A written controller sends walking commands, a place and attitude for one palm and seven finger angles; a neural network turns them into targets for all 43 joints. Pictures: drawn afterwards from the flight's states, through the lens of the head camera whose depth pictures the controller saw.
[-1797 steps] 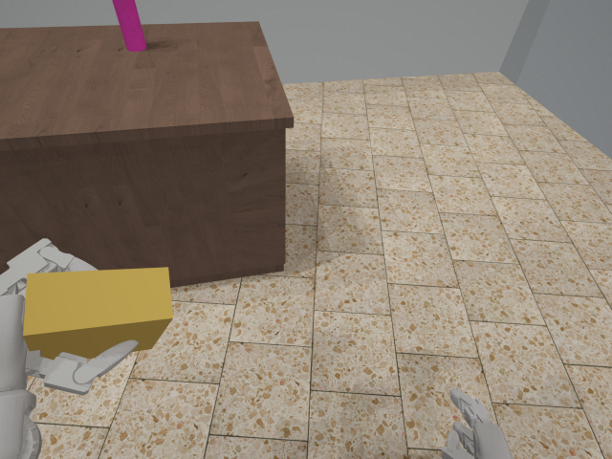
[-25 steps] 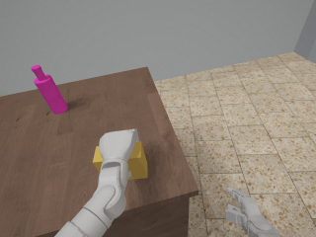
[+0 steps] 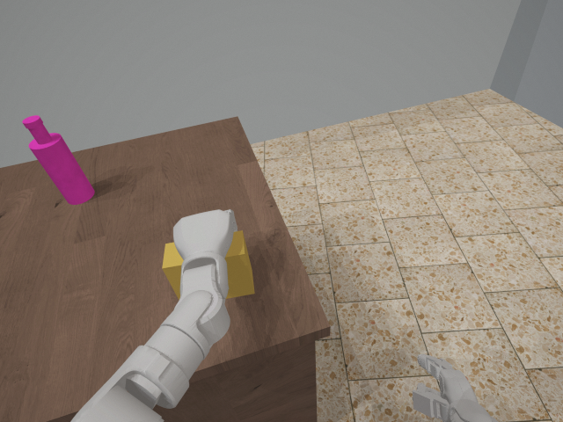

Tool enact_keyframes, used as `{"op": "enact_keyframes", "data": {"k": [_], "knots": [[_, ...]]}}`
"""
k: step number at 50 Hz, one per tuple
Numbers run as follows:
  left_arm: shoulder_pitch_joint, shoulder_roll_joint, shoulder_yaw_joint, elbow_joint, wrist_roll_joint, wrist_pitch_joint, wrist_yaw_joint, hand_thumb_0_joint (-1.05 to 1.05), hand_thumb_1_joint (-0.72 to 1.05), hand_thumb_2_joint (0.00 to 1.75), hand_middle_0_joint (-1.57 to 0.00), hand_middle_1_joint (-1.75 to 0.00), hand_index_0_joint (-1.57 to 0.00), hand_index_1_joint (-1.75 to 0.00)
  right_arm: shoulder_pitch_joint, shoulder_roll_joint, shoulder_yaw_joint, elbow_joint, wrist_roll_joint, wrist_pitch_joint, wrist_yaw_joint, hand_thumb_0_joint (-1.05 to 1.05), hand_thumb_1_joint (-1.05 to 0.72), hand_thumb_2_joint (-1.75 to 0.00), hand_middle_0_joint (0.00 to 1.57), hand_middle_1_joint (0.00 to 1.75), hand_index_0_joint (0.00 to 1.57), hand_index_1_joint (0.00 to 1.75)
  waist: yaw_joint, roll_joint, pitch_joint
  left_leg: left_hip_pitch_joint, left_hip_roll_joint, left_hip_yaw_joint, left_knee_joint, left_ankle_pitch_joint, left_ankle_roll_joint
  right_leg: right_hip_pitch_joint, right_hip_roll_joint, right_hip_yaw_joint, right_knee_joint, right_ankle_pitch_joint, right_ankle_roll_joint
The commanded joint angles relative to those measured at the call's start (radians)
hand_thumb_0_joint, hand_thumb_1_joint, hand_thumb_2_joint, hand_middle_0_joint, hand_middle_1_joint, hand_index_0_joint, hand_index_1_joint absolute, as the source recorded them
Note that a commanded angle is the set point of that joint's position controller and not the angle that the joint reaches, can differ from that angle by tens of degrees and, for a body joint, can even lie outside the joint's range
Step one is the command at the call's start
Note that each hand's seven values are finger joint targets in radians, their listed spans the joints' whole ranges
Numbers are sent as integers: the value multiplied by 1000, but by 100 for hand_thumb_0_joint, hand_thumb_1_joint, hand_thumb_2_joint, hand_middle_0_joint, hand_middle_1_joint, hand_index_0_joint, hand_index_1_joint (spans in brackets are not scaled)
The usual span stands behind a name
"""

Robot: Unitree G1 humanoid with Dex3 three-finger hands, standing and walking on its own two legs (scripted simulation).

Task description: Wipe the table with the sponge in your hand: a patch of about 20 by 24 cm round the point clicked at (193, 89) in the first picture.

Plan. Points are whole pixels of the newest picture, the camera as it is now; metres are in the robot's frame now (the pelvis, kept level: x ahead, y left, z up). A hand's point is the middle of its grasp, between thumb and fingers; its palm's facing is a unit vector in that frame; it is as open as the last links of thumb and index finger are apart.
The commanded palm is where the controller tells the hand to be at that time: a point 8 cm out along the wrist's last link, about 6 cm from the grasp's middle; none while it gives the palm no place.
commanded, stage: wipe forward along the third lane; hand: left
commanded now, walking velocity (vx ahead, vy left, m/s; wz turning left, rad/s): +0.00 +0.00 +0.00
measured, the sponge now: (214, 276) +0.34 +0.16 +0.01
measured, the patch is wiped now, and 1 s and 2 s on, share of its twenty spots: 0.95 0.95 0.95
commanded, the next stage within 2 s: wipe back along the third lane in 1.22 s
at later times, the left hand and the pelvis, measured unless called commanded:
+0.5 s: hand (209, 231) +0.40 +0.18 +0.06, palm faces -0.04 -0.04 -1.00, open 9.6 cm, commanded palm +0.38 +0.19 +0.09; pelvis +0.00 +0.00 +0.00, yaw +0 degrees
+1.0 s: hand (205, 212) +0.45 +0.20 +0.06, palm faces -0.06 -0.03 -1.00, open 9.6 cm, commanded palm +0.43 +0.20 +0.09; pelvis +0.01 +0.02 +0.00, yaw -1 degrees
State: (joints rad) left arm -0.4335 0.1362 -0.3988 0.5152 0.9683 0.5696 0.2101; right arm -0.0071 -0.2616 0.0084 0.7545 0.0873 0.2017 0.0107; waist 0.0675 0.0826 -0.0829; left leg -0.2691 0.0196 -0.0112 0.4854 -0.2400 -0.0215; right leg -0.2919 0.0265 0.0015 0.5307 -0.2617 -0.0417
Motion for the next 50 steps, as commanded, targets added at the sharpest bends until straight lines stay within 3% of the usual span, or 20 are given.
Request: {"op": "enact_keyframes", "data": {"k": [1, 4, 7, 8, 12, 16, 18, 20, 23, 26, 28, 29, 33, 37, 38, 39, 41, 44, 48, 50], "knots": [[-248, 117, 77, -15, 12, -6, 26, 0, 10, 130, -120, -160, -120, -160, -189, -91, -25, -166, 5, -44, -12, 0, -90, -90, 20, 30, 20, 30, -6, -200, -163, 1, -55, 37, -43, 64, 55, 79, -15, 54, -122, 140, -15], [-303, 130, 85, 46, 11, -14, 27, 0, 10, 130, -120, -160, -120, -160, -168, -95, -24, -158, 7, -44, -22, 0, -90, -90, 20, 30, 20, 30, -21, -207, -128, -21, -53, 36, -50, 21, 54, 47, -15, 60, -135, 77, -11], [-301, 177, 129, 85, 18, -24, 32, 0, 10, 130, -120, -160, -120, -160, -149, -99, -25, -156, 2, -49, -32, 0, -90, -90, 20, 30, 20, 30, -14, -206, -150, -36, -54, 38, -44, 21, 53, 54, -17, 65, -131, 83, -10], [-326, 166, 127, 78, 10, -32, 30, 0, 10, 130, -120, -160, -120, -160, -149, -93, -27, -162, 5, -50, -35, 0, -90, -90, 20, 30, 20, 30, -17, -206, -172, -35, -53, 35, -48, 29, 54, 64, -17, 58, -127, 90, -8], [-402, 177, 119, 149, 23, -45, 37, 0, 10, 130, -120, -160, -120, -160, -121, -98, -24, -146, 3, -56, -46, 0, -90, -90, 20, 30, 20, 30, -33, -185, -140, -43, -49, 37, -48, -11, 54, 11, -16, 51, -136, 21, -7], [-437, 214, 156, 203, 20, -64, 44, 0, 10, 130, -120, -160, -120, -160, -93, -101, -26, -137, -2, -61, -53, 0, -90, -90, 20, 30, 20, 30, -33, -186, -182, -47, -44, 39, -41, 5, 54, 24, -18, 46, -125, 48, -4], [-483, 205, 155, 208, 8, -76, 44, 0, 10, 130, -120, -160, -120, -160, -86, -94, -27, -140, 0, -65, -56, 0, -90, -90, 20, 30, 20, 30, -42, -192, -205, -53, -43, 38, -42, 18, 56, 42, -19, 44, -122, 78, 0], [-490, 240, 174, 257, 19, -86, 50, 0, 10, 130, -120, -160, -120, -160, -63, -103, -26, -124, -5, -65, -60, 0, -90, -90, 20, 30, 20, 30, -48, -201, -196, -63, -40, 41, -36, 16, 56, 34, -21, 48, -118, 86, 3], [-536, 207, 155, 267, 16, -100, 48, 0, 10, 130, -120, -160, -120, -160, -57, -95, -29, -128, -4, -66, -57, 0, -90, -90, 20, 30, 20, 30, -55, -178, -211, -60, -39, 38, -37, 36, 55, 32, -21, 36, -112, 120, 1], [-529, 232, 175, 316, 30, -108, 57, 0, 10, 130, -120, -160, -120, -160, -30, -103, -31, -115, -9, -66, -55, 0, -90, -90, 20, 30, 20, 30, -53, -176, -222, -61, -36, 43, -28, 56, 56, 31, -20, 35, -103, 159, 1], [-587, 216, 164, 300, 24, -117, 57, 0, 10, 130, -120, -160, -120, -160, -29, -97, -33, -120, -6, -66, -54, 0, -90, -90, 20, 30, 20, 30, -62, -168, -252, -57, -35, 40, -30, 71, 55, 40, -20, 30, -97, 177, 0], [-591, 216, 159, 326, 31, -119, 62, 0, 10, 130, -120, -160, -120, -160, -16, -101, -34, -108, -9, -65, -54, 0, -90, -90, 20, 30, 20, 30, -69, -164, -232, -53, -33, 41, -24, 72, 56, 19, -18, 25, -94, 176, 0], [-623, 200, 164, 348, 26, -126, 70, 0, 10, 130, -120, -160, -120, -160, -2, -100, -39, -101, -12, -65, -49, 0, -90, -90, 20, 30, 20, 30, -75, -183, -277, -52, -29, 39, -17, 119, 56, 35, -18, 17, -78, 255, -1], [-614, 251, 202, 397, 25, -124, 83, 0, 10, 130, -120, -160, -120, -160, 16, -110, -38, -88, -17, -62, -47, 0, -90, -90, 20, 30, 20, 30, -71, -193, -264, -71, -31, 43, -10, 125, 57, 38, -19, 16, -75, 279, 3], [-638, 245, 203, 390, 20, -124, 83, 0, 10, 130, -120, -160, -120, -160, 11, -106, -39, -91, -17, -62, -47, 0, -90, -90, 20, 30, 20, 30, -71, -186, -287, -67, -29, 40, -14, 141, 56, 48, -21, 12, -70, 294, 1], [-638, 241, 193, 412, 29, -120, 86, 0, 10, 130, -120, -160, -120, -160, 22, -111, -40, -83, -17, -60, -46, 0, -90, -90, 20, 30, 20, 30, -78, -195, -264, -68, -29, 40, -9, 139, 56, 31, -19, 9, -69, 290, 2], [-653, 209, 168, 411, 34, -116, 86, 0, 10, 130, -120, -160, -120, -160, 26, -108, -41, -84, -17, -60, -40, 0, -90, -90, 20, 30, 20, 30, -82, -154, -269, -55, -27, 44, -6, 151, 55, 15, -18, 3, -68, 299, -2], [-701, 249, 190, 428, 40, -114, 86, 0, 10, 130, -120, -160, -120, -160, 41, -113, -44, -74, -20, -56, -41, 0, -90, -90, 20, 30, 20, 30, -91, -153, -290, -50, -25, 37, -2, 159, 55, 12, -15, 0, -63, 288, -3], [-736, 217, 175, 446, 39, -118, 86, 0, 10, 130, -120, -160, -120, -160, 47, -108, -46, -73, -21, -57, -38, 0, -90, -90, 20, 30, 20, 30, -98, -144, -306, -46, -19, 32, 0, 186, 52, -5, -13, -11, -52, 301, -7], [-724, 239, 192, 473, 43, -122, 95, 0, 10, 130, -120, -160, -120, -160, 67, -114, -47, -66, -26, -58, -37, 0, -90, -90, 20, 30, 20, 30, -98, -142, -311, -46, -19, 36, 9, 186, 53, -9, -11, -9, -49, 305, -6]]}}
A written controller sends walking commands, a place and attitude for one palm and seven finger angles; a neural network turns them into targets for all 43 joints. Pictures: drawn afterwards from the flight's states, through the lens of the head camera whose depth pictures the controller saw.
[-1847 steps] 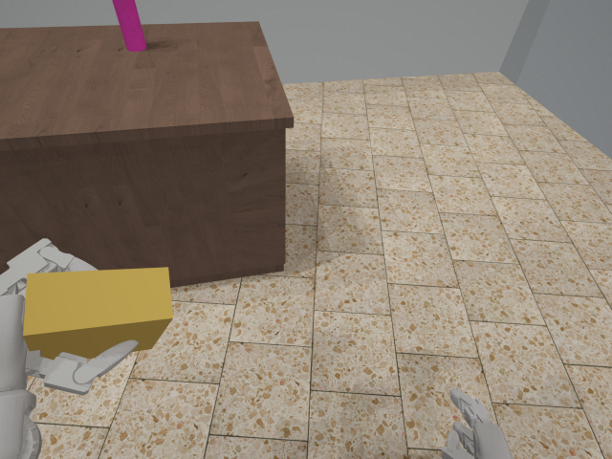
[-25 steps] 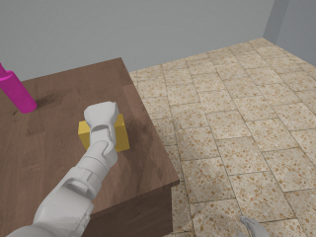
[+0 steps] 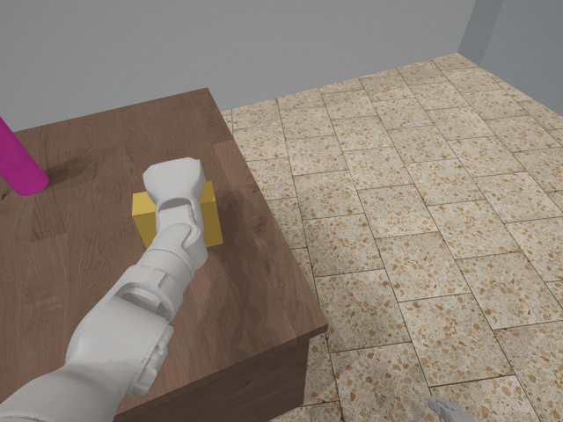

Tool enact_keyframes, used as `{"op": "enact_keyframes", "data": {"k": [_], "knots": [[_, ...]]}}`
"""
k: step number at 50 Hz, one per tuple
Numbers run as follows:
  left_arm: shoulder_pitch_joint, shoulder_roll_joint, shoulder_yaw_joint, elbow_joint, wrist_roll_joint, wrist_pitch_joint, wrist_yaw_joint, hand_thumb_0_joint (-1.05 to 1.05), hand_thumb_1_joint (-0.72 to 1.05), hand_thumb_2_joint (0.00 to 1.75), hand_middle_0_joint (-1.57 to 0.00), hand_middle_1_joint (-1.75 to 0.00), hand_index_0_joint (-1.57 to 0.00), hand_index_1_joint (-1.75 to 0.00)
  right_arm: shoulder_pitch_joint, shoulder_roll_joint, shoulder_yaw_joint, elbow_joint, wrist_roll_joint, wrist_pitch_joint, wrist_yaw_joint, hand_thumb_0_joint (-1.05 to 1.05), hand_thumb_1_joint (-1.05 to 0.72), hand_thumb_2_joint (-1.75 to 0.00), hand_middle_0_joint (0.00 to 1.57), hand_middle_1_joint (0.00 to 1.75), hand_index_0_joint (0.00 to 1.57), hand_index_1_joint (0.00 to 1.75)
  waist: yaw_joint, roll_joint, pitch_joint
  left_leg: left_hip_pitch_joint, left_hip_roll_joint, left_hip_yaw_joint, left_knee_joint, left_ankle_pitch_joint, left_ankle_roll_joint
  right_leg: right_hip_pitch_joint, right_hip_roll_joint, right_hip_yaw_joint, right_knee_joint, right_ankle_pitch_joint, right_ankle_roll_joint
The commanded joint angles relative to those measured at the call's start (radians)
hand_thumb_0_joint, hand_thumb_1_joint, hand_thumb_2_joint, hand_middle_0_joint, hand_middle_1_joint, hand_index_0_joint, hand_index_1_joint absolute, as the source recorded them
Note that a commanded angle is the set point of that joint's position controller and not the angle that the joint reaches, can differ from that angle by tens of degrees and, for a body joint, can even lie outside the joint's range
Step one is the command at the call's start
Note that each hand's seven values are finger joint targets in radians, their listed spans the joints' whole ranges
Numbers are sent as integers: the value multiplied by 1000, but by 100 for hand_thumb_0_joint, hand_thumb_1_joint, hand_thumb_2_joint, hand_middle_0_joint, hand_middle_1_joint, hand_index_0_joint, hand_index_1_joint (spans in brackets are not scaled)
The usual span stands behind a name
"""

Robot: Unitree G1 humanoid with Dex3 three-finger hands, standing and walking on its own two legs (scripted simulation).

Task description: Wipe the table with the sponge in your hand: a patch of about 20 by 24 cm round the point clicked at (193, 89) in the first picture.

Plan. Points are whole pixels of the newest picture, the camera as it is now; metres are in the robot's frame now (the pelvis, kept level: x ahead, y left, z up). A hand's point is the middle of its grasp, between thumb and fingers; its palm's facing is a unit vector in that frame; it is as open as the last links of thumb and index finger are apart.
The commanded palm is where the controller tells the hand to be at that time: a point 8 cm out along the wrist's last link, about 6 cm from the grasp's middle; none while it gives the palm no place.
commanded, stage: wipe forward along the third lane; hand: left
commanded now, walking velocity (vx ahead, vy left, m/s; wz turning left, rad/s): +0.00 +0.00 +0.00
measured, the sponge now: (182, 227) +0.42 +0.19 +0.01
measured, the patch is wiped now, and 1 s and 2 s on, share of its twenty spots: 0.95 0.95 0.95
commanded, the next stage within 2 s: wipe back along the third lane in 0.22 s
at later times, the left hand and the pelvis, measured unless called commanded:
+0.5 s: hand (173, 194) +0.46 +0.20 +0.06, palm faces -0.06 -0.02 -1.00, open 9.6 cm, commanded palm +0.42 +0.19 +0.09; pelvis +0.00 +0.01 +0.00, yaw -1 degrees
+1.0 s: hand (178, 214) +0.41 +0.19 +0.06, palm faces +0.00 -0.05 -1.00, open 9.6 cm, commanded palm +0.37 +0.17 +0.09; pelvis +0.02 +0.01 +0.00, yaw +1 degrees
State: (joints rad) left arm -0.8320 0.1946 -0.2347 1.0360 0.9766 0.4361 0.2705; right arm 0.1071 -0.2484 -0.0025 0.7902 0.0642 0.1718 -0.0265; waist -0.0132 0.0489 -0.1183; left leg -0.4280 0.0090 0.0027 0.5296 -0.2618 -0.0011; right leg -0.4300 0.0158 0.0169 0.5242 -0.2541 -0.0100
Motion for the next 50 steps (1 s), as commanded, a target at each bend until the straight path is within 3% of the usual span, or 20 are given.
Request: {"op": "enact_keyframes", "data": {"k": [1, 3, 8, 9, 10, 11, 13, 16, 18, 23, 25, 29, 32, 35, 38, 42, 43, 44, 50], "knots": [[-320, 185, 33, -43, 35, 11, 36, 0, 10, 130, -120, -160, -120, -160, -44, -128, -36, -100, -5, -27, 1, 0, -90, -90, 20, 30, 20, 30, -14, -100, -282, 113, -8, 24, -32, 217, 31, 132, -2, -25, -39, 312, -39], [-338, 185, 42, -46, 31, 5, 38, 0, 10, 130, -120, -160, -120, -160, -42, -126, -39, -101, -6, -28, 3, 0, -90, -90, 20, 30, 20, 30, -17, -123, -305, 104, -6, 17, -29, 240, 30, 146, -1, -27, -31, 342, -40], [-409, 237, 60, -14, 35, 7, 48, 0, 10, 130, -120, -160, -120, -160, -23, -133, -36, -93, -7, -33, 0, 0, -90, -90, 20, 30, 20, 30, -36, -119, -274, 75, -7, 16, -33, 191, 33, 116, 0, -24, -43, 280, -34], [-421, 268, 65, 11, 46, 12, 50, 0, 10, 130, -120, -160, -120, -160, -13, -142, -34, -83, -6, -33, -1, 0, -90, -90, 20, 30, 20, 30, -43, -103, -249, 72, -6, 16, -34, 172, 33, 92, 0, -24, -45, 248, -33], [-450, 263, 56, 19, 50, 14, 50, 0, 10, 130, -120, -160, -120, -160, -3, -143, -33, -80, -8, -36, -2, 0, -90, -90, 20, 30, 20, 30, -55, -101, -246, 69, -5, 18, -33, 163, 34, 81, 1, -26, -45, 237, -32], [-449, 294, 76, 44, 55, 17, 51, 0, 10, 130, -120, -160, -120, -160, 7, -147, -34, -76, -8, -38, -3, 0, -90, -90, 20, 30, 20, 30, -53, -112, -250, 60, -6, 14, -32, 154, 34, 79, 2, -24, -47, 220, -31], [-486, 275, 61, 30, 54, 11, 45, 0, 10, 130, -120, -160, -120, -160, 10, -141, -35, -82, -7, -45, -2, 0, -90, -90, 20, 30, 20, 30, -56, -81, -291, 68, -5, 13, -28, 176, 33, 86, 3, -23, -37, 243, -35], [-458, 308, 77, 67, 59, 3, 40, 0, 10, 130, -120, -160, -120, -160, 41, -148, -37, -82, -9, -48, 2, 0, -90, -90, 20, 30, 20, 30, -53, -74, -320, 61, -6, 15, -20, 169, 33, 100, 5, -21, -35, 242, -31], [-442, 218, 35, 49, 38, -10, 27, 0, 10, 130, -120, -160, -120, -160, 40, -134, -45, -91, -6, -53, 7, 0, -90, -90, 20, 30, 20, 30, -56, -54, -336, 81, -2, 15, -19, 197, 32, 99, 8, -28, -33, 265, -35], [-322, 212, 69, 6, 1, -50, 20, 0, 10, 130, -120, -160, -120, -160, 40, -135, -54, -108, -7, -51, 15, 0, -90, -90, 20, 30, 20, 30, -20, -93, -367, 80, -1, 21, -21, 223, 34, 169, 7, -21, -38, 327, -34], [-245, 180, 53, -7, -4, -53, 28, 0, 10, 130, -120, -160, -120, -160, 36, -136, -56, -109, -6, -45, 22, 0, -90, -90, 20, 30, 20, 30, -7, -99, -339, 90, -1, 24, -25, 226, 33, 167, 9, -29, -44, 324, -35], [-225, 91, -11, -32, -12, -35, 34, 0, 10, 130, -120, -160, -120, -160, 6, -131, -56, -104, 5, -40, 33, 0, -90, -90, 20, 30, 20, 30, -14, -104, -237, 98, 3, 17, -41, 200, 33, 111, 15, -39, -61, 267, -41], [-206, 106, 5, -65, -23, -11, 40, 0, 10, 130, -120, -160, -120, -160, -21, -130, -57, -102, 6, -35, 36, 0, -90, -90, 20, 30, 20, 30, 2, -104, -260, 121, -2, 20, -46, 205, 34, 134, 14, -37, -67, 267, -42], [-161, 18, -50, -103, -36, 9, 36, 0, 10, 130, -120, -160, -120, -160, -51, -118, -57, -107, 6, -29, 43, 0, -90, -90, 20, 30, 20, 30, 10, -74, -272, 161, 2, 19, -42, 266, 28, 140, 14, -48, -52, 318, -50], [-129, -18, -68, -166, -49, 27, 23, 0, 10, 130, -120, -160, -120, -160, -98, -112, -55, -126, 9, -14, 48, 0, -90, -90, 20, 30, 20, 30, 19, -110, -287, 174, 2, 15, -40, 305, 27, 172, 11, -46, -46, 372, -53], [-91, -17, -83, -213, -36, 61, 13, 0, 10, 130, -120, -160, -120, -160, -132, -117, -51, -135, 9, 8, 52, 0, -90, -90, 20, 30, 20, 30, 25, -152, -245, 182, -2, 12, -40, 307, 27, 176, 8, -51, -48, 387, -54], [-92, -52, -105, -255, -47, 64, 4, 0, 10, 130, -120, -160, -120, -160, -159, -108, -50, -152, 12, 10, 51, 0, -90, -90, 20, 30, 20, 30, 30, -142, -265, 191, -6, 13, -40, 325, 29, 191, 7, -50, -46, 402, -56], [-86, -19, -91, -254, -39, 73, 4, 0, 10, 130, -120, -160, -120, -160, -157, -115, -47, -146, 11, 18, 50, 0, -90, -90, 20, 30, 20, 30, 29, -149, -245, 196, -6, 11, -41, 313, 28, 189, 6, -49, -48, 393, -56], [-24, -15, -112, -347, -15, 110, -21, 0, 10, 130, -120, -160, -120, -160, -205, -111, -37, -177, 10, 47, 50, 0, -90, -90, 20, 30, 20, 30, 41, -140, -257, 215, -20, 12, -38, 353, 27, 234, 1, -44, -42, 450, -62]]}}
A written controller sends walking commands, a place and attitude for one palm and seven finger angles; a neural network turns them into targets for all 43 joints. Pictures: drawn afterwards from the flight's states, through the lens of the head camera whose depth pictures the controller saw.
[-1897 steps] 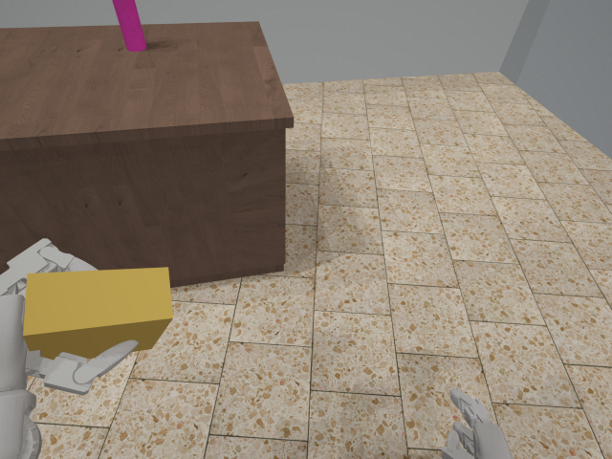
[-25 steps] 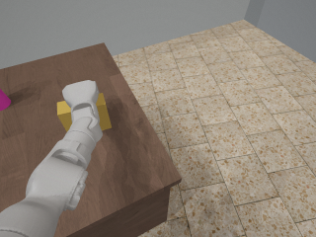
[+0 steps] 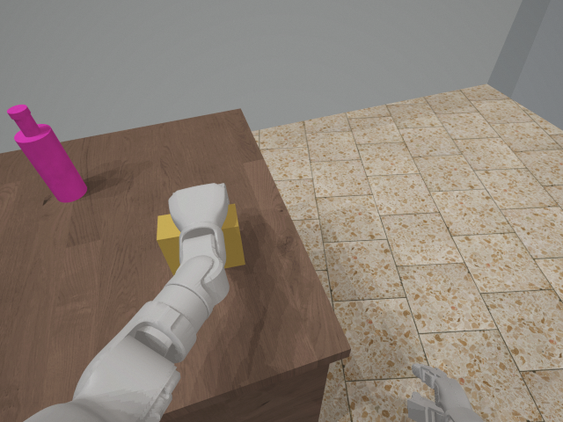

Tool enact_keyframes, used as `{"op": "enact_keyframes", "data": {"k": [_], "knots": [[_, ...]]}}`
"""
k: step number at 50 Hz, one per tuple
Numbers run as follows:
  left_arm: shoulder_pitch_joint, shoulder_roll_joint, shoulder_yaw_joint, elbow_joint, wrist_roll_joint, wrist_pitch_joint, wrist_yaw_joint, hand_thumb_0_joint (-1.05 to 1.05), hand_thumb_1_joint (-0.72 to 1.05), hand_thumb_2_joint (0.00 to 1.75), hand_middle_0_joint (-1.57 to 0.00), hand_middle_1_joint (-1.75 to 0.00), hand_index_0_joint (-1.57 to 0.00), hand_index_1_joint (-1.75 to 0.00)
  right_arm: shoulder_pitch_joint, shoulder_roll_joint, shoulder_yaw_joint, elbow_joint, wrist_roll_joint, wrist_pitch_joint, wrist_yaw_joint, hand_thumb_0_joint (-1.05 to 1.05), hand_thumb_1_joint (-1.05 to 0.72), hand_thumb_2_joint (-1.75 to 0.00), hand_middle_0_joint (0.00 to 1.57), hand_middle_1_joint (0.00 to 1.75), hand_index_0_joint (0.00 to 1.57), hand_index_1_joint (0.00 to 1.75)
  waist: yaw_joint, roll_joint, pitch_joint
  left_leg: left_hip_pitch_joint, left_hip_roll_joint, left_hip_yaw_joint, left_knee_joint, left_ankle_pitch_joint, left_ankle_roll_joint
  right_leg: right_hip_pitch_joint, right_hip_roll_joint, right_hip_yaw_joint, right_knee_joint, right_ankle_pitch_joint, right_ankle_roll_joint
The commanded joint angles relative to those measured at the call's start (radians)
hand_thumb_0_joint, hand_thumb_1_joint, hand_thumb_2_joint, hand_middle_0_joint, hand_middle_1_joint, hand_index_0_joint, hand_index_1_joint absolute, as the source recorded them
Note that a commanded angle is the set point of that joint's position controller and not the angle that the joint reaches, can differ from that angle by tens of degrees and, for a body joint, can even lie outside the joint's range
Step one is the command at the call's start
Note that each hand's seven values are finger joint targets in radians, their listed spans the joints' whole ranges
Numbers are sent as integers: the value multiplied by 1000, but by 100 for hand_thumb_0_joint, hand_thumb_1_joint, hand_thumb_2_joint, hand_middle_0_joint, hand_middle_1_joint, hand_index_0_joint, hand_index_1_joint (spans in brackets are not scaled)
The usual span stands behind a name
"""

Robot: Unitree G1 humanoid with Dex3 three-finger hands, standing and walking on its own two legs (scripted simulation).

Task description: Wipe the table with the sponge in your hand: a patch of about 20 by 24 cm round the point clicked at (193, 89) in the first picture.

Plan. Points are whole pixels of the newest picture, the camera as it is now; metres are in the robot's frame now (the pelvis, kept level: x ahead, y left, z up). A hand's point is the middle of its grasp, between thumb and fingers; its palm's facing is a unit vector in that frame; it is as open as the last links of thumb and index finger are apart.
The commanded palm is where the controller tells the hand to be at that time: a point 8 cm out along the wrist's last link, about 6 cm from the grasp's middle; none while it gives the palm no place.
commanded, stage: wipe back along the third lane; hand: left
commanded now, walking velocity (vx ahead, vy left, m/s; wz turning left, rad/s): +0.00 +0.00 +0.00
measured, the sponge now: (205, 247) +0.39 +0.18 +0.01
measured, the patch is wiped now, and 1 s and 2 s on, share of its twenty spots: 0.95 0.95 1.00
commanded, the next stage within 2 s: slide back across to the middle lane in 1.02 s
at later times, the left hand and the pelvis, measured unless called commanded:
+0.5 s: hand (217, 253) +0.35 +0.14 +0.06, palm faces +0.03 -0.05 -1.00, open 9.6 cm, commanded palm +0.30 +0.12 +0.09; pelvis -0.01 -0.01 +0.00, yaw +0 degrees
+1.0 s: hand (228, 275) +0.31 +0.12 +0.06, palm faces +0.04 -0.07 -1.00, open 9.6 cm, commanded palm +0.25 +0.10 +0.09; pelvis -0.02 -0.03 +0.00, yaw +0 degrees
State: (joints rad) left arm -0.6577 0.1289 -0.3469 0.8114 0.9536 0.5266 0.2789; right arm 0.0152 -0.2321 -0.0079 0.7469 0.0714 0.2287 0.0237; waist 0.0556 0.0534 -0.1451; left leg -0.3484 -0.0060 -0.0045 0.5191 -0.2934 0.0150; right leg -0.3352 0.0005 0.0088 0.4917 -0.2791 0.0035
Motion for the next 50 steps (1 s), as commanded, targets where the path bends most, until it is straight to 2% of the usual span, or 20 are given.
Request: {"op": "enact_keyframes", "data": {"k": [1, 3, 4, 13, 14, 18, 19, 21, 23, 24, 25, 26, 28, 30, 33, 36, 42, 43, 44, 50], "knots": [[-189, 36, -18, -134, 16, 24, -35, 0, 10, 130, -120, -160, -120, -160, -126, -125, -30, -138, 4, -5, 3, 0, -90, -90, 20, 30, 20, 30, -28, -120, -209, 141, -4, 20, -25, 395, 8, 125, 16, -36, -8, 478, -80], [-173, 14, -37, -185, 8, 27, -48, 0, 10, 130, -120, -160, -120, -160, -146, -117, -29, -160, 6, -2, 7, 0, -90, -90, 20, 30, 20, 30, -26, -128, -221, 142, -5, 18, -22, 409, 11, 149, 15, -35, -6, 502, -81], [-142, 43, -23, -187, 16, 30, -48, 0, 10, 130, -120, -160, -120, -160, -144, -125, -27, -157, 7, 1, 8, 0, -90, -90, 20, 30, 20, 30, -19, -125, -209, 142, -7, 13, -22, 400, 9, 143, 16, -33, -4, 485, -82], [-64, -26, -94, -321, -2, 58, -73, 0, 10, 130, -120, -160, -120, -160, -196, -114, -22, -197, 14, 8, 26, 0, -90, -90, 20, 30, 20, 30, -15, -133, -204, 142, -7, 3, -23, 398, 11, 158, 19, -36, 4, 470, -88], [-33, 9, -74, -315, 6, 62, -69, 0, 10, 130, -120, -160, -120, -160, -194, -124, -22, -189, 14, 9, 27, 0, -90, -90, 20, 30, 20, 30, -8, -139, -181, 142, -7, 3, -24, 379, 10, 147, 21, -32, 0, 446, -88], [-13, -44, -115, -361, -5, 68, -79, 0, 10, 130, -120, -160, -120, -160, -212, -112, -21, -206, 18, 7, 36, 0, -90, -90, 20, 30, 20, 30, -5, -132, -190, 140, -5, 0, -29, 373, 13, 153, 22, -42, 6, 422, -90], [21, -15, -101, -354, 3, 66, -74, 0, 10, 130, -120, -160, -120, -160, -209, -121, -21, -197, 17, 8, 39, 0, -90, -90, 20, 30, 20, 30, -1, -143, -166, 138, -6, -2, -27, 355, 11, 143, 24, -35, 3, 408, -90], [46, -19, -108, -375, 6, 70, -74, 0, 10, 130, -120, -160, -120, -160, -215, -119, -19, -203, 18, 8, 42, 0, -90, -90, 20, 30, 20, 30, 4, -130, -171, 136, -7, 2, -34, 336, 11, 146, 25, -35, 3, 386, -90], [21, -79, -155, -403, -3, 71, -81, 0, 10, 130, -120, -160, -120, -160, -228, -107, -21, -213, 22, 8, 46, 0, -90, -90, 20, 30, 20, 30, -6, -145, -168, 135, -3, -4, -37, 330, 15, 138, 28, -45, 3, 358, -90], [39, -33, -126, -393, 5, 73, -75, 0, 10, 130, -120, -160, -120, -160, -224, -119, -22, -203, 20, 9, 48, 0, -90, -90, 20, 30, 20, 30, 0, -143, -138, 130, -1, -7, -40, 302, 12, 118, 30, -38, -1, 324, -91], [55, -49, -135, -394, 2, 76, -74, 0, 10, 130, -120, -160, -120, -160, -222, -117, -21, -204, 19, 7, 48, 0, -90, -90, 20, 30, 20, 30, 1, -143, -141, 131, -5, -1, -43, 291, 15, 124, 30, -41, -4, 315, -89], [59, -17, -107, -394, 5, 79, -70, 0, 10, 130, -120, -160, -120, -160, -226, -119, -20, -200, 20, 7, 48, 0, -90, -90, 20, 30, 20, 30, 6, -149, -141, 130, -5, 0, -44, 281, 14, 124, 30, -34, -8, 307, -89], [54, -59, -135, -419, -5, 80, -72, 0, 10, 130, -120, -160, -120, -160, -242, -108, -19, -212, 23, 5, 50, 0, -90, -90, 20, 30, 20, 30, 6, -149, -145, 126, -5, -1, -48, 278, 16, 133, 30, -37, -9, 300, -89], [67, -21, -115, -400, 3, 85, -66, 0, 10, 130, -120, -160, -120, -160, -236, -117, -17, -200, 23, 4, 48, 0, -90, -90, 20, 30, 20, 30, 8, -153, -125, 119, -7, 2, -56, 233, 15, 118, 30, -31, -17, 248, -85], [59, -40, -123, -417, -4, 88, -67, 0, 10, 130, -120, -160, -120, -160, -254, -110, -17, -208, 26, 2, 49, 0, -90, -90, 20, 30, 20, 30, 9, -144, -116, 116, -9, 6, -61, 217, 17, 121, 29, -22, -30, 231, -85], [68, -15, -113, -402, 1, 92, -64, 0, 10, 130, -120, -160, -120, -160, -252, -112, -15, -201, 25, -2, 45, 0, -90, -90, 20, 30, 20, 30, 11, -152, -105, 117, -12, 10, -65, 178, 19, 112, 28, -20, -41, 180, -80], [137, -27, -122, -431, -8, 84, -72, 0, 10, 130, -120, -160, -120, -160, -260, -110, -16, -213, 24, -7, 46, 0, -90, -90, 20, 30, 20, 30, 15, -177, -107, 121, -22, 21, -54, 190, 24, 145, 23, 7, -52, 226, -75], [176, 4, -83, -457, -16, 80, -73, 0, 10, 130, -120, -160, -120, -160, -267, -113, -17, -221, 26, -7, 51, 0, -90, -90, 20, 30, 20, 30, 26, -169, -117, 115, -22, 11, -56, 203, 21, 164, 25, 20, -48, 251, -80], [210, -23, -119, -464, -15, 79, -76, 0, 10, 130, -120, -160, -120, -160, -267, -110, -14, -226, 27, -7, 53, 0, -90, -90, 20, 30, 20, 30, 23, -180, -109, 118, -23, 18, -54, 204, 21, 168, 19, 12, -43, 254, -75], [286, 0, -115, -544, -15, 80, -82, 0, 10, 130, -120, -160, -120, -160, -283, -110, -14, -236, 31, -13, 64, 0, -90, -90, 20, 30, 20, 30, 27, -168, -61, 126, -24, 19, -56, 201, 22, 161, 22, 29, -57, 250, -73]]}}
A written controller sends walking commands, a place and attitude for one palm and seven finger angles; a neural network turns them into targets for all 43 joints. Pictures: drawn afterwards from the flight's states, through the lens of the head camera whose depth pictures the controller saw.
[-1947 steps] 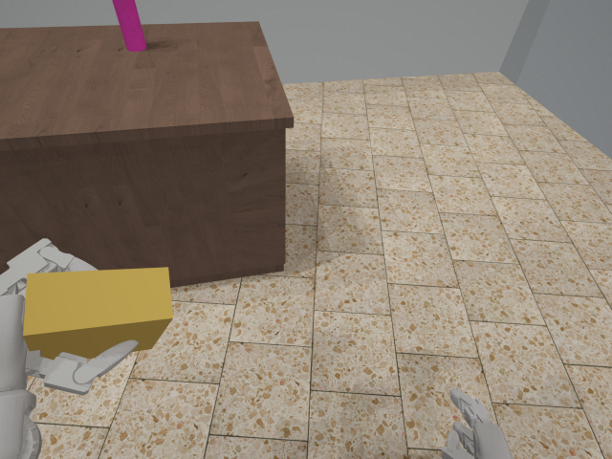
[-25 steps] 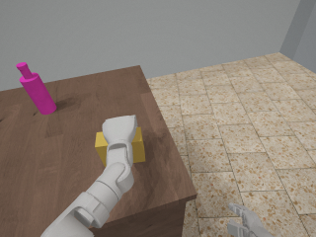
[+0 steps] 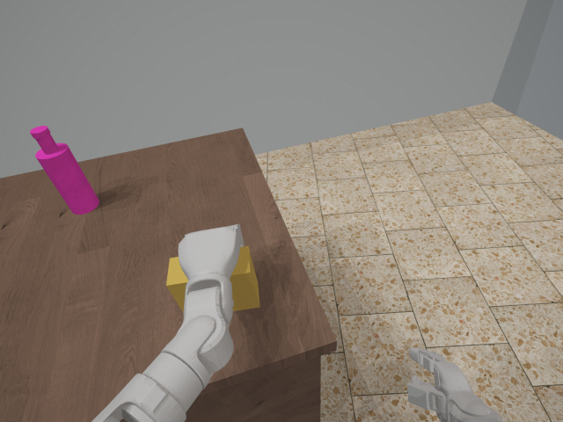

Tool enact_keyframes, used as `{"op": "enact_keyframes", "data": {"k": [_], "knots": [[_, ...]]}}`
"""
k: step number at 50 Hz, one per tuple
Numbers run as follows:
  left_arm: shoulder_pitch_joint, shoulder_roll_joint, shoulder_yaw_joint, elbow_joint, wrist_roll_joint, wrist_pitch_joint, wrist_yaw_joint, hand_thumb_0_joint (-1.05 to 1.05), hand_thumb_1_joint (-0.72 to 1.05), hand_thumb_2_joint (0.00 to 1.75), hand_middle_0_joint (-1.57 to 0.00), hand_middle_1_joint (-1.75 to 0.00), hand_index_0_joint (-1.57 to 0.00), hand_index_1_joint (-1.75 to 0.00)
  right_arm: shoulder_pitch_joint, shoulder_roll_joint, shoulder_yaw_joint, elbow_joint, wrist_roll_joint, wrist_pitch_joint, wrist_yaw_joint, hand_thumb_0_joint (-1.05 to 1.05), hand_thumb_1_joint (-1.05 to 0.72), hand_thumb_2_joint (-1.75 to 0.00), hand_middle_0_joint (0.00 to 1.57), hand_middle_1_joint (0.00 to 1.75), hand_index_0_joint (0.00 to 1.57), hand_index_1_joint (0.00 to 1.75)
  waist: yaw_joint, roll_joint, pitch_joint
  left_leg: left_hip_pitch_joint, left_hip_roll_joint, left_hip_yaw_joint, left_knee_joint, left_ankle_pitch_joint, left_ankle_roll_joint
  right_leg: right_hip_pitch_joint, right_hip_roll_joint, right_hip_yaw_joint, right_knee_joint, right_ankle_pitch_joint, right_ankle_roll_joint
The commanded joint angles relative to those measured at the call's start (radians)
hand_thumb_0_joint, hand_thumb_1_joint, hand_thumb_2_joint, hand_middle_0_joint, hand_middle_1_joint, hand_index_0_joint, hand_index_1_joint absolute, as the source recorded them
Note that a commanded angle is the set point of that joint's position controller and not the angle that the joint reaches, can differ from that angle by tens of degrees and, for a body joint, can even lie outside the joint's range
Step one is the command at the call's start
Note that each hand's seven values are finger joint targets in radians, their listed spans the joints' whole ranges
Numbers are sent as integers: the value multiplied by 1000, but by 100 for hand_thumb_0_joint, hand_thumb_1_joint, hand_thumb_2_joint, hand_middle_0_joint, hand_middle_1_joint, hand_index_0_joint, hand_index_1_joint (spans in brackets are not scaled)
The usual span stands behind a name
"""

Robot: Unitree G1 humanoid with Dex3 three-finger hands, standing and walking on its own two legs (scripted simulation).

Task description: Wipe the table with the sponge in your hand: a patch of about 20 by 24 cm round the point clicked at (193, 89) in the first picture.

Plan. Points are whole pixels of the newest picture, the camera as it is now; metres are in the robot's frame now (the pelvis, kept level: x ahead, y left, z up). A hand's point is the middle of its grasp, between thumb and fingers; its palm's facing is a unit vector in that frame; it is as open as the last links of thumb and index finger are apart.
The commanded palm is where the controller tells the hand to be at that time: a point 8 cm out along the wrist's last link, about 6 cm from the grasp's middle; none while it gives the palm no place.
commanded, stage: wipe back along the third lane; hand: left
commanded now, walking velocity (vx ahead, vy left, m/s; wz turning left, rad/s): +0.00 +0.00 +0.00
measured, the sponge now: (219, 289) +0.32 +0.16 +0.01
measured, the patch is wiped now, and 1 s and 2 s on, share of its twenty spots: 0.95 1.00 1.00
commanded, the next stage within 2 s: slide back across to the middle lane in 0.02 s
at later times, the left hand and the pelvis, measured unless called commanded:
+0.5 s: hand (199, 284) +0.29 +0.17 +0.07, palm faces +0.08 -0.19 -0.98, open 9.6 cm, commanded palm +0.25 +0.18 +0.11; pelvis +0.00 +0.00 +0.00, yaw -1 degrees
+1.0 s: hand (165, 294) +0.28 +0.22 +0.06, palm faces +0.02 -0.10 -0.99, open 9.6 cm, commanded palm +0.25 +0.22 +0.11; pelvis -0.01 +0.01 +0.00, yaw -1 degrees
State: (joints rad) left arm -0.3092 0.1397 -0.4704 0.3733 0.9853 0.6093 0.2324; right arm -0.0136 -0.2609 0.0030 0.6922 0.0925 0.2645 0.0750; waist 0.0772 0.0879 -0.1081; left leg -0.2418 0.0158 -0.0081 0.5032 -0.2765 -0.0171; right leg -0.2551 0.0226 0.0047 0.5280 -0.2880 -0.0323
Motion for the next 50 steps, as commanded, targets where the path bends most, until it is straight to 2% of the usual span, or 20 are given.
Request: {"op": "enact_keyframes", "data": {"k": [1, 3, 6, 8, 12, 13, 14, 17, 18, 22, 27, 28, 32, 33, 35, 38, 41, 42, 47, 50], "knots": [[-54, -27, -10, -121, -49, -1, -39, 0, 10, 130, -120, -160, -120, -160, -258, -78, -24, -185, 11, -51, 14, 0, -90, -90, 20, 30, 20, 30, 4, -201, -91, 25, -48, 25, -39, 190, 56, 82, 0, 37, -100, 265, -36], [-86, 26, 45, -126, -47, 3, -38, 0, 10, 130, -120, -160, -120, -160, -262, -84, -25, -177, 9, -55, 9, 0, -90, -90, 20, 30, 20, 30, 6, -206, -100, 19, -47, 17, -44, 190, 54, 89, 3, 53, -100, 276, -39], [-76, 21, 32, -116, -35, 5, -34, 0, 10, 130, -120, -160, -120, -160, -255, -85, -23, -167, 11, -64, 7, 0, -90, -90, 20, 30, 20, 30, 3, -222, -90, 23, -49, 25, -39, 186, 55, 77, 3, 51, -98, 269, -34], [-53, 94, 111, -173, -41, 1, -29, 0, 10, 130, -120, -160, -120, -160, -265, -88, -24, -175, 7, -68, 6, 0, -90, -90, 20, 30, 20, 30, 25, -198, -134, 28, -53, 15, -41, 220, 54, 125, 4, 66, -86, 333, -41], [26, 91, 97, -271, -33, -5, -23, 0, 10, 130, -120, -160, -120, -160, -271, -77, -21, -190, 7, -72, 12, 0, -90, -90, 20, 30, 20, 30, 28, -183, -163, 61, -52, 23, -31, 291, 55, 163, 1, 59, -65, 436, -41], [49, 124, 137, -302, -40, -9, -25, 0, 10, 130, -120, -160, -120, -160, -273, -80, -23, -196, 5, -70, 12, 0, -90, -90, 20, 30, 20, 30, 35, -174, -171, 62, -52, 12, -38, 303, 53, 177, 5, 69, -65, 444, -46], [62, 101, 103, -316, -36, -10, -28, 0, 10, 130, -120, -160, -120, -160, -271, -77, -20, -197, 6, -71, 12, 0, -90, -90, 20, 30, 20, 30, 27, -182, -151, 67, -49, 18, -36, 297, 55, 166, 1, 58, -64, 433, -40], [108, 160, 154, -367, -41, -18, -34, 0, 10, 130, -120, -160, -120, -160, -265, -79, -19, -202, 6, -78, 5, 0, -90, -90, 20, 30, 20, 30, 29, -194, -120, 69, -49, 17, -42, 295, 57, 165, 4, 73, -82, 434, -38], [89, 164, 157, -393, -44, -21, -41, 0, 10, 130, -120, -160, -120, -160, -273, -80, -17, -203, 6, -76, 2, 0, -90, -90, 20, 30, 20, 30, 24, -164, -111, 73, -48, 9, -52, 292, 56, 159, 6, 81, -88, 413, -42], [79, 194, 170, -405, -35, -32, -53, 0, 10, 130, -120, -160, -120, -160, -264, -81, -11, -197, 4, -81, -15, 0, -90, -90, 20, 30, 20, 30, 19, -154, -65, 87, -44, 6, -64, 258, 59, 118, 10, 77, -112, 313, -40], [94, 221, 198, -421, -25, -51, -60, 0, 10, 130, -120, -160, -120, -160, -255, -82, -7, -197, 0, -93, -28, 0, -90, -90, 20, 30, 20, 30, 28, -130, -98, 98, -46, 3, -76, 259, 58, 135, 13, 75, -105, 300, -45], [116, 253, 236, -444, -26, -56, -58, 0, 10, 130, -120, -160, -120, -160, -255, -84, -11, -201, -2, -95, -28, 0, -90, -90, 20, 30, 20, 30, 35, -112, -117, 98, -47, -3, -79, 268, 56, 153, 18, 89, -105, 309, -51], [125, 232, 212, -447, -26, -61, -64, 0, 10, 130, -120, -160, -120, -160, -254, -85, -11, -200, -2, -101, -31, 0, -90, -90, 20, 30, 20, 30, 27, -131, -87, 96, -41, 0, -85, 250, 57, 130, 14, 75, -116, 277, -44], [111, 265, 244, -464, -24, -60, -67, 0, 10, 130, -120, -160, -120, -160, -256, -91, -13, -203, -3, -101, -33, 0, -90, -90, 20, 30, 20, 30, 30, -119, -82, 93, -43, -9, -92, 233, 55, 127, 19, 92, -128, 236, -49], [89, 229, 203, -447, -19, -58, -70, 0, 10, 130, -120, -160, -120, -160, -251, -88, -12, -198, -1, -106, -35, 0, -90, -90, 20, 30, 20, 30, 21, -126, -68, 98, -41, -4, -91, 217, 59, 107, 16, 70, -126, 212, -45], [109, 299, 272, -444, -13, -63, -71, 0, 10, 130, -120, -160, -120, -160, -252, -96, -11, -197, -3, -117, -41, 0, -90, -90, 20, 30, 20, 30, 36, -109, -86, 93, -45, -9, -101, 217, 58, 131, 19, 80, -128, 213, -48], [138, 278, 256, -431, -15, -73, -71, 0, 10, 130, -120, -160, -120, -160, -247, -90, -10, -197, -1, -129, -45, 0, -90, -90, 20, 30, 20, 30, 36, -132, -77, 91, -47, -2, -98, 207, 60, 126, 16, 71, -131, 201, -42], [136, 300, 276, -420, -13, -75, -71, 0, 10, 130, -120, -160, -120, -160, -247, -92, -9, -192, -1, -131, -47, 0, -90, -90, 20, 30, 20, 30, 35, -133, -61, 90, -46, -2, -99, 203, 59, 118, 16, 76, -137, 195, -42], [20, 260, 224, -367, 6, -71, -79, 0, 10, 130, -120, -160, -120, -160, -238, -96, -11, -174, -1, -139, -56, 0, -90, -90, 20, 30, 20, 30, 13, -123, -47, 92, -47, -4, -103, 164, 61, 75, 15, 64, -145, 143, -42], [-4, 290, 261, -325, -1, -82, -79, 0, 10, 130, -120, -160, -120, -160, -224, -101, -11, -166, -2, -145, -66, 0, -90, -90, 20, 30, 20, 30, 14, -143, -62, 86, -47, -3, -103, 159, 62, 83, 16, 57, -141, 149, -40]]}}
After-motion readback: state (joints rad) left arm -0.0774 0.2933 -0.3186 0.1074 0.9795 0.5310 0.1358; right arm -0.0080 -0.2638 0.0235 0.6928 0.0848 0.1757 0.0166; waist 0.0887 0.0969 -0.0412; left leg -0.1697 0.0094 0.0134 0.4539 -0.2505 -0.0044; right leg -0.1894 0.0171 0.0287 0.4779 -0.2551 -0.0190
